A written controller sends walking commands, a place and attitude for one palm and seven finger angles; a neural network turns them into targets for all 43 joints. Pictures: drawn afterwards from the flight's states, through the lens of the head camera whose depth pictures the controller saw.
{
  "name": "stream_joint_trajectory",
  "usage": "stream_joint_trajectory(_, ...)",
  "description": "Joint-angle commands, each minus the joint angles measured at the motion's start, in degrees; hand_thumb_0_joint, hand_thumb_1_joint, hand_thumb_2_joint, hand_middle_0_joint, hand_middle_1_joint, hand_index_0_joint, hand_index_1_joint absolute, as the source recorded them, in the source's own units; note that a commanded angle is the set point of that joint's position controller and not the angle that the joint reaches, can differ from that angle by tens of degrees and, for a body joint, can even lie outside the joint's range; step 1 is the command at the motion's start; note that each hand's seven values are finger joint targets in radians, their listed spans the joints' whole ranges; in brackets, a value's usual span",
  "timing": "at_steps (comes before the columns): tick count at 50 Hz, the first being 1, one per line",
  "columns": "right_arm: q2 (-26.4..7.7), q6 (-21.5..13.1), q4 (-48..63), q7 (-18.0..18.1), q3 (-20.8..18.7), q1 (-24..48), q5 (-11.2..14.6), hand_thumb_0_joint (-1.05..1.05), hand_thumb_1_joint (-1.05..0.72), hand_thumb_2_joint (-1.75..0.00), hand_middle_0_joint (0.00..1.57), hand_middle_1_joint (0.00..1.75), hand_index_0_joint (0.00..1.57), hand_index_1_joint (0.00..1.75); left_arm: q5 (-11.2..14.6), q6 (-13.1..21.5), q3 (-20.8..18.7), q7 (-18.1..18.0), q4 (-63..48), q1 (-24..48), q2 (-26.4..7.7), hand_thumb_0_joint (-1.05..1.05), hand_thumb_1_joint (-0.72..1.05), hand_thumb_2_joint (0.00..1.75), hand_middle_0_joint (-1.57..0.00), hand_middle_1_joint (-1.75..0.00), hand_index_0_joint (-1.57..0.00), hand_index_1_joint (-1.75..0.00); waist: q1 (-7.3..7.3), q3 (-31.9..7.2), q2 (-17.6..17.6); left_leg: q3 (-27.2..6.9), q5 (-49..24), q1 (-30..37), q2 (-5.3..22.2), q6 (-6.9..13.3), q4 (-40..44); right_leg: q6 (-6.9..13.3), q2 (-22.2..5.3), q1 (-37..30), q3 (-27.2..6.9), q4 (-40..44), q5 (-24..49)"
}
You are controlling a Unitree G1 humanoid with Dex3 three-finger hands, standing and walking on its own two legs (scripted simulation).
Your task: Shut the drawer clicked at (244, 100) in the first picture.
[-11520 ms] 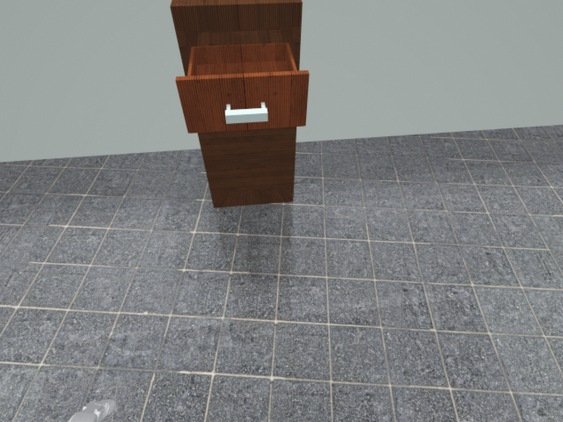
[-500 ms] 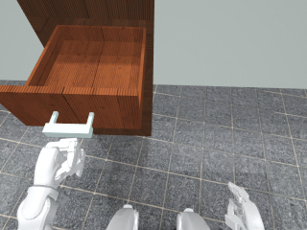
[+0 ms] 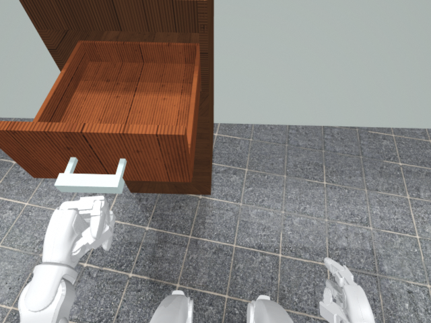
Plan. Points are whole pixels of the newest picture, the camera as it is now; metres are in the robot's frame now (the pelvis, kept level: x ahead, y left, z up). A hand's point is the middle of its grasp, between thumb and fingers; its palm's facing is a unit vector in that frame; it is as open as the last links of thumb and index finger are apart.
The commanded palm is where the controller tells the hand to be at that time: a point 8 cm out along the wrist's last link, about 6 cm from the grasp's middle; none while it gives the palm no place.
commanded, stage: push the drawer shut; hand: left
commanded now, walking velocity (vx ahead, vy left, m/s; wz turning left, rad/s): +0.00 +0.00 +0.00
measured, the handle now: (94, 173) +0.37 +0.25 +0.05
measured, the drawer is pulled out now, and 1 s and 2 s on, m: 0.30 0.21 0.09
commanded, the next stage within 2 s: none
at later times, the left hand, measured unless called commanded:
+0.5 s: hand (106, 209) +0.30 +0.21 +0.04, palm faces +0.00 -1.00 -0.07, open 2.8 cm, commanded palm +0.30 +0.26 +0.05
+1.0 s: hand (114, 169) +0.38 +0.21 +0.05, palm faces -0.02 -1.00 -0.05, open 2.9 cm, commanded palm +0.37 +0.26 +0.05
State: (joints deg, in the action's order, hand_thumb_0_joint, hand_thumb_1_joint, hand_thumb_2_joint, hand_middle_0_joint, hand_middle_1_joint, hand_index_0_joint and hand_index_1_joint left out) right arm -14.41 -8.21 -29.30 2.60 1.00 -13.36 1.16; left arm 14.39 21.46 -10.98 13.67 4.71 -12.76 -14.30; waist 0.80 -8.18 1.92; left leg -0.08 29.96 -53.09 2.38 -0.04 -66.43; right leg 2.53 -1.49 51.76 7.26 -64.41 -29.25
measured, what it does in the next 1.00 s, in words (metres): stands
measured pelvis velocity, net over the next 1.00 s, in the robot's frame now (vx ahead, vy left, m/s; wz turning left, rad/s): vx -0.02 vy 0.01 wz -0.01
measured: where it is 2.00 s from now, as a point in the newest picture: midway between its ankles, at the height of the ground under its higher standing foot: outside the picture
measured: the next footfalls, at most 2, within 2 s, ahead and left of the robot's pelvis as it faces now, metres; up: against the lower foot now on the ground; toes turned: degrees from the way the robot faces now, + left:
none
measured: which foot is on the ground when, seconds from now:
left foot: down 0.00-1.00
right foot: down 0.00-1.00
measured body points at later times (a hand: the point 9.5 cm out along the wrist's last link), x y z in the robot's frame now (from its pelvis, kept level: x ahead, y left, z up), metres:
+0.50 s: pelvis -0.01 +0.00 +0.00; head +0.08 +0.00 +0.44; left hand +0.29 +0.26 +0.05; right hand +0.15 -0.25 -0.10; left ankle +0.02 +0.12 -0.65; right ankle +0.02 -0.10 -0.65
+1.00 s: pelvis -0.02 +0.01 +0.00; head +0.08 +0.02 +0.44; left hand +0.37 +0.27 +0.05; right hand +0.09 -0.25 -0.11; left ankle +0.02 +0.12 -0.65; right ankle +0.02 -0.10 -0.65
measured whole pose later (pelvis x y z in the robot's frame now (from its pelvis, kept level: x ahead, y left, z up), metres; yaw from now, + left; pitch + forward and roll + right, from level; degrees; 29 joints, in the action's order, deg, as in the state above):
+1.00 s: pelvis -0.02 +0.01 +0.00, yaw -1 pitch +18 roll -2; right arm -15.2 -6.2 -35.6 3.5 2.3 -15.6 1.4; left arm 11.9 22.1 -16.3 16.8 39.4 23.5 -20.2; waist 3.1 -6.0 1.1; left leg 0.5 27.5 -56.1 2.3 1.0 -65.8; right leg 1.8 -1.5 54.6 6.6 -62.9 -26.1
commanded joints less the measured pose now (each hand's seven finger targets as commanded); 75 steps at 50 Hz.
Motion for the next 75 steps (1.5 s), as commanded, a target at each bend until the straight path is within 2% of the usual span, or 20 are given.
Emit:
stream_joint_trajectory(1, -7.26, -2.56, 7.36, 0.98, -3.24, 0.5, 0.38, 0.0, -0.9, -0.9, 0.2, 0.3, 0.2, 0.3, 1.45, 3.51, -5.33, 0.04, -9.05, 9.15, -8.72, 0.0, 0.9, 0.9, -1.4, -1.6, -1.4, -1.6, 1.2, -13.74, -0.61, -1.23, -12.05, 6.67, -2.45, 1.68, 8.78, -1.71, 1.45, -11.79, -5.94, 10.98, 10.42)
stream_joint_trajectory(4, -7.31, -2.89, 6.76, 1.19, -3.06, 0.68, 0.33, 0.0, -0.9, -0.9, 0.2, 0.3, 0.2, 0.3, 1.54, 4.16, -5.2, 0.35, -8.38, 13.72, -9.46, 0.0, 0.9, 0.9, -1.4, -1.6, -1.4, -1.6, 1.7, -14.51, -0.24, -1.19, -11.9, 6.18, -2.4, 1.89, 8.1, -1.71, 1.41, -12.0, -6.78, 11.1, 9.95)
stream_joint_trajectory(6, -7.39, -2.75, 6.27, 1.25, -3.09, 0.53, 0.41, 0.0, -0.9, -0.9, 0.2, 0.3, 0.2, 0.3, 1.87, 4.22, -8.13, 0.64, -6.15, 14.01, -11.88, 0.0, 0.9, 0.9, -1.4, -1.6, -1.4, -1.6, 0.91, -15.37, -0.66, -0.81, -12.38, 5.38, -2.42, 1.75, 7.94, -1.79, 1.15, -14.1, -7.84, 11.54, 10.59)
stream_joint_trajectory(10, -7.26, -2.77, 5.84, 1.03, -3.02, 0.36, 0.52, 0.0, -0.9, -0.9, 0.2, 0.3, 0.2, 0.3, 1.96, 3.66, -7.69, 1.63, -3.95, 14.82, -11.22, 0.0, 0.9, 0.9, -1.4, -1.6, -1.4, -1.6, 0.51, -17.26, 1.25, -0.63, -14.94, 7.07, -2.41, 1.69, 8.68, -1.71, 1.15, -15.27, -7.28, 10.84, 14.5)
stream_joint_trajectory(19, -8.01, -3.09, 3.35, 1.76, -3.02, 0.2, 0.54, 0.0, -0.9, -0.9, 0.2, 0.3, 0.2, 0.3, 2.27, 4.86, -6.87, 1.64, -0.31, 28.8, -11.78, 0.0, 0.9, 0.9, -1.4, -1.6, -1.4, -1.6, 3.42, -15.17, -1.15, -1.32, -11.38, 6.09, -2.04, 2.03, 7.98, -1.97, 1.17, -11.33, -7.48, 11.63, 9.45)
stream_joint_trajectory(20, -8.01, -3.07, 2.92, 1.83, -3.03, 0.15, 0.52, 0.0, -0.9, -0.9, 0.2, 0.3, 0.2, 0.3, 2.1, 4.97, -7.57, 1.86, 0.65, 29.0, -12.35, 0.0, 0.9, 0.9, -1.4, -1.6, -1.4, -1.6, 2.82, -16.52, 0.26, -1.18, -11.52, 6.64, -2.1, 1.87, 8.12, -1.85, 1.09, -11.8, -7.63, 11.53, 9.52)
stream_joint_trajectory(24, -8.09, -3.27, 2.19, 2.21, -2.72, 0.25, 0.77, 0.0, -0.9, -0.9, 0.2, 0.3, 0.2, 0.3, 1.86, 5.02, -5.03, 2.32, 2.19, 36.29, -11.43, 0.0, 0.9, 0.9, -1.4, -1.6, -1.4, -1.6, 3.97, -16.14, 1.85, -1.7, -9.64, 7.52, -1.96, 1.92, 8.65, -1.66, 1.21, -9.55, -7.12, 11.55, 7.19)
stream_joint_trajectory(32, -8.45, -2.68, 0.86, 2.95, -2.09, -0.27, 1.12, 0.0, -0.9, -0.9, 0.2, 0.3, 0.2, 0.3, 1.21, 3.48, -6.56, 1.96, 9.43, 47.45, -15.13, 0.0, 0.9, 0.9, -1.4, -1.6, -1.4, -1.6, 4.39, -16.82, 1.68, -1.91, -5.07, 7.2, -1.95, 1.74, 9.73, -1.68, 1.12, -8.91, -7.71, 12.77, 2.43)
stream_joint_trajectory(35, -8.48, -2.33, 0.91, 2.73, -1.92, -0.87, 1.06, 0.0, -0.9, -0.9, 0.2, 0.3, 0.2, 0.3, 0.97, 3.36, -6.52, 1.79, 12.72, 48.78, -14.62, 0.0, 0.9, 0.9, -1.4, -1.6, -1.4, -1.6, 4.14, -17.6, 1.11, -1.98, -5.39, 7.22, -2.02, 1.75, 9.99, -1.63, 1.28, -9.18, -7.32, 12.54, 2.87)
stream_joint_trajectory(40, -8.78, -1.32, 0.32, 2.48, -1.76, -2.18, 0.77, 0.0, -0.9, -0.9, 0.2, 0.3, 0.2, 0.3, 0.4, 3.32, -8.78, 1.59, 18.37, 53.51, -17.37, 0.0, 0.9, 0.9, -1.4, -1.6, -1.4, -1.6, 4.07, -18.13, 0.41, -2.19, -6.33, 6.84, -1.92, 1.69, 10.33, -1.55, 1.51, -9.73, -7.07, 12.28, 4.0)
stream_joint_trajectory(43, -8.75, -0.79, 0.23, 2.17, -1.86, -2.6, 0.7, 0.0, -0.9, -0.9, 0.2, 0.3, 0.2, 0.3, -0.02, 3.94, -8.63, 1.62, 19.79, 56.37, -17.38, 0.0, 0.9, 0.9, -1.4, -1.6, -1.4, -1.6, 3.96, -17.91, 2.85, -2.09, -6.3, 7.62, -1.98, 1.48, 10.79, -1.4, 1.45, -8.85, -6.95, 12.24, 4.32)
stream_joint_trajectory(49, -9.37, 0.33, 0.12, 1.47, -2.26, -4.97, 0.34, 0.0, -0.9, -0.9, 0.2, 0.3, 0.2, 0.3, -0.8, 4.72, -9.0, 1.47, 23.41, 58.35, -17.65, 0.0, 0.9, 0.9, -1.4, -1.6, -1.4, -1.6, 3.86, -20.15, 2.55, -2.85, -10.16, 10.27, -1.77, 1.36, 11.33, -1.05, 2.0, -8.18, -5.58, 10.93, 8.25)
stream_joint_trajectory(50, -9.37, 0.57, -0.25, 1.36, -2.42, -5.29, 0.28, 0.0, -0.9, -0.9, 0.2, 0.3, 0.2, 0.3, -1.14, 5.06, -9.05, 1.3, 23.2, 59.24, -17.72, 0.0, 0.9, 0.9, -1.4, -1.6, -1.4, -1.6, 3.95, -21.56, 2.62, -2.88, -11.36, 11.44, -1.59, 1.26, 11.29, -1.15, 1.97, -8.05, -5.52, 10.74, 9.36)
stream_joint_trajectory(53, -9.43, 1.16, -0.91, 1.02, -2.67, -5.94, 0.16, 0.0, -0.9, -0.9, 0.2, 0.3, 0.2, 0.3, -1.77, 5.44, -7.85, 0.58, 25.61, 61.38, -16.44, 0.0, 0.9, 0.9, -1.4, -1.6, -1.4, -1.6, 4.79, -19.82, 2.01, -3.03, -9.98, 11.45, -1.51, 1.12, 11.61, -1.3, 2.01, -6.33, -5.28, 11.14, 8.25)
stream_joint_trajectory(55, -9.77, 1.61, -1.26, 1.03, -2.64, -6.55, 0.01, 0.0, -0.9, -0.9, 0.2, 0.3, 0.2, 0.3, -2.23, 5.98, -9.57, 0.19, 27.52, 63.24, -18.61, 0.0, 0.9, 0.9, -1.4, -1.6, -1.4, -1.6, 5.06, -19.93, 0.36, -3.03, -9.2, 10.3, -1.48, 1.38, 11.36, -1.4, 2.19, -6.56, -5.41, 11.04, 7.71)
stream_joint_trajectory(59, -9.85, 2.35, -1.72, 0.94, -2.52, -7.33, -0.17, 0.0, -0.9, -0.9, 0.2, 0.3, 0.2, 0.3, -2.91, 6.95, -9.69, 0.14, 29.74, 67.92, -19.68, 0.0, 0.9, 0.9, -1.4, -1.6, -1.4, -1.6, 5.44, -19.58, 3.09, -3.03, -9.7, 10.62, -1.64, 1.35, 11.12, -1.1, 2.25, -5.65, -5.45, 10.7, 8.24)
stream_joint_trajectory(65, -10.0, 3.33, -2.46, 0.45, -2.84, -8.7, -0.51, 0.0, -0.9, -0.9, 0.2, 0.3, 0.2, 0.3, -3.62, 7.88, -8.84, 0.33, 31.24, 70.58, -18.92, 0.0, 0.9, 0.9, -1.4, -1.6, -1.4, -1.6, 5.51, -24.55, 5.2, -3.76, -15.33, 15.8, -1.26, 0.83, 10.61, -0.93, 2.44, -4.49, -4.87, 9.81, 11.88)
stream_joint_trajectory(69, -10.14, 4.0, -3.2, 0.53, -2.5, -9.06, -0.61, 0.0, -0.9, -0.9, 0.2, 0.3, 0.2, 0.3, -4.1, 8.22, -9.21, -0.2, 35.67, 75.76, -20.18, 0.0, 0.9, 0.9, -1.4, -1.6, -1.4, -1.6, 7.31, -20.67, 1.53, -3.78, -11.97, 11.5, -1.29, 1.44, 10.24, -1.22, 2.63, -3.99, -5.08, 10.18, 10.07)
stream_joint_trajectory(74, -10.43, 4.73, -3.45, 0.56, -2.35, -9.8, -0.8, 0.0, -0.9, -0.9, 0.2, 0.3, 0.2, 0.3, -4.74, 9.05, -11.67, 0.08, 39.45, 79.43, -23.97, 0.0, 0.9, 0.9, -1.4, -1.6, -1.4, -1.6, 7.29, -22.04, 3.15, -3.3, -11.3, 10.08, -1.5, 1.63, 9.29, -1.21, 2.62, -4.3, -5.78, 9.89, 9.68)
stream_joint_trajectory(75, -10.32, 4.81, -3.5, 0.47, -2.36, -9.84, -0.81, 0.0, -0.9, -0.9, 0.2, 0.3, 0.2, 0.3, -4.96, 9.15, -11.07, 0.29, 39.82, 79.68, -23.18, 0.0, 0.9, 0.9, -1.4, -1.6, -1.4, -1.6, 7.38, -23.25, 4.17, -3.39, -12.32, 11.2, -1.49, 1.5, 9.25, -1.23, 2.58, -3.86, -5.64, 9.7, 10.34)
